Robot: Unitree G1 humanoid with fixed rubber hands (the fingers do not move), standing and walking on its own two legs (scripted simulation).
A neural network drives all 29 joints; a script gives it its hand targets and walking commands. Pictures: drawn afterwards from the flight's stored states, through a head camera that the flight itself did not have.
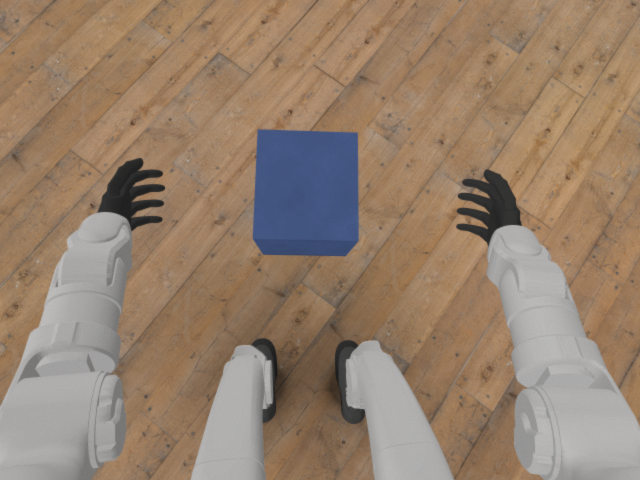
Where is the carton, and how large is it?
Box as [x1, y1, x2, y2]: [253, 129, 358, 255]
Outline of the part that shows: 258,129 253,239 262,253 345,255 358,240 357,133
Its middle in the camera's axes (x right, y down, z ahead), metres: -0.03 -0.09 +0.98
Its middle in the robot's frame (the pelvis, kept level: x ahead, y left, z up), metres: +0.57 -0.02 -0.57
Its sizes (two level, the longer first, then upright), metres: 0.255 0.231 0.244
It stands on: the floor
